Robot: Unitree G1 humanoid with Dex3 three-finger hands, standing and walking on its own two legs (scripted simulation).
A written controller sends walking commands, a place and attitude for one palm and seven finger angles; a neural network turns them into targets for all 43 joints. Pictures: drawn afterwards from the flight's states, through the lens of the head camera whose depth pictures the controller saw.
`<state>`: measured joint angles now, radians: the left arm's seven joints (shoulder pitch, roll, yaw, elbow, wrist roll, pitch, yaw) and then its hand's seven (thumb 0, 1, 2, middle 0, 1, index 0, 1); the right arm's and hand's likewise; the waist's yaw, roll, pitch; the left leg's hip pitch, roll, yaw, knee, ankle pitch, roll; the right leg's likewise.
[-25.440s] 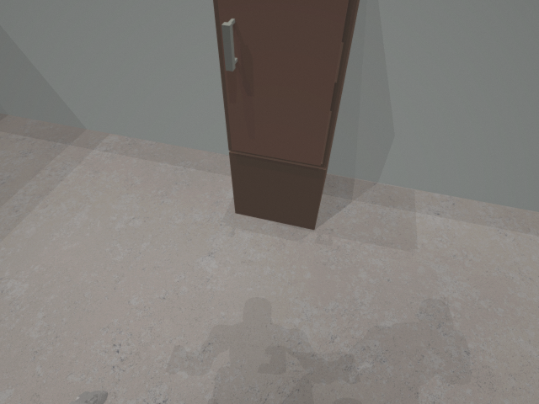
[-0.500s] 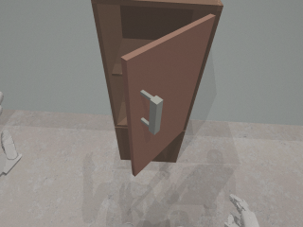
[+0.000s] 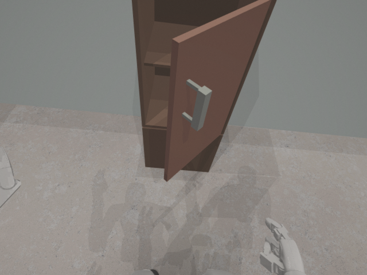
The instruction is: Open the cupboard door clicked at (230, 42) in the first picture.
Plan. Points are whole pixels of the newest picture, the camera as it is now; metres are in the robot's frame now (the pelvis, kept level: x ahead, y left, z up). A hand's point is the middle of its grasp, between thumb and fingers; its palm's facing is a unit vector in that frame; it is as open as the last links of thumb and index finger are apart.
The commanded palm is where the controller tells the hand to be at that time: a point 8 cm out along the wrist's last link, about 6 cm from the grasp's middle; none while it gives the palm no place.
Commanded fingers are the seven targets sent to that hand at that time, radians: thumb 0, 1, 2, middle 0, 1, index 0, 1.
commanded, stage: step back with the hand held close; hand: left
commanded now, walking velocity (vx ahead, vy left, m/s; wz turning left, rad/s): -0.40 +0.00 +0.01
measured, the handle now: (194, 105) +0.49 +0.02 +0.07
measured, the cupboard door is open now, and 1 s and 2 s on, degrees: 49 49 49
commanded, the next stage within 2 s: stop stepping back and stand still in 0.08 s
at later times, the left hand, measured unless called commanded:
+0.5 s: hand out of the picture +0.08 +0.23 +0.16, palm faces +0.43 -0.80 -0.41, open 7.4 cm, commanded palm +0.02 +0.26 +0.17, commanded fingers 0.00 0.90 0.90 -0.20 -0.30 -0.20 -0.30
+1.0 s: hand out of the picture +0.02 +0.22 +0.16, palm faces +0.42 -0.79 -0.44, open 7.4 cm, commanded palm -0.04 +0.26 +0.17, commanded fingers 0.00 0.90 0.90 -0.20 -0.30 -0.20 -0.30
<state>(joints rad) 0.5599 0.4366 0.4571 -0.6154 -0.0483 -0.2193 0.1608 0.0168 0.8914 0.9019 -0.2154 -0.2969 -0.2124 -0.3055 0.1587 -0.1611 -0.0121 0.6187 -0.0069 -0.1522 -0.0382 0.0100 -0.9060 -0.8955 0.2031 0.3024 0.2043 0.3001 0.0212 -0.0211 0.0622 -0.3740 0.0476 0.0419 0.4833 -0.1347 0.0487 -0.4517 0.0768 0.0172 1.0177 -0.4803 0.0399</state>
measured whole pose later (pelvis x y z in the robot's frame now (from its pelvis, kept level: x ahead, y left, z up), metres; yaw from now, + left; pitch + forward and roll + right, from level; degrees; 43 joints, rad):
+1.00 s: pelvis -0.19 -0.03 +0.00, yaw -2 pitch -1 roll +2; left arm 0.51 0.35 0.37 -0.40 -0.01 -0.23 0.15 0.02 0.89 0.90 -0.22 -0.30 -0.21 -0.31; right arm 0.27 -0.22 0.00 0.68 -0.01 -0.12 -0.07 0.01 -0.90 -0.90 0.21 0.30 0.21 0.30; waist 0.02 -0.01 0.00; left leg -0.41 0.04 0.06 0.77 -0.27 0.01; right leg -0.19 0.00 -0.10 0.45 -0.25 -0.07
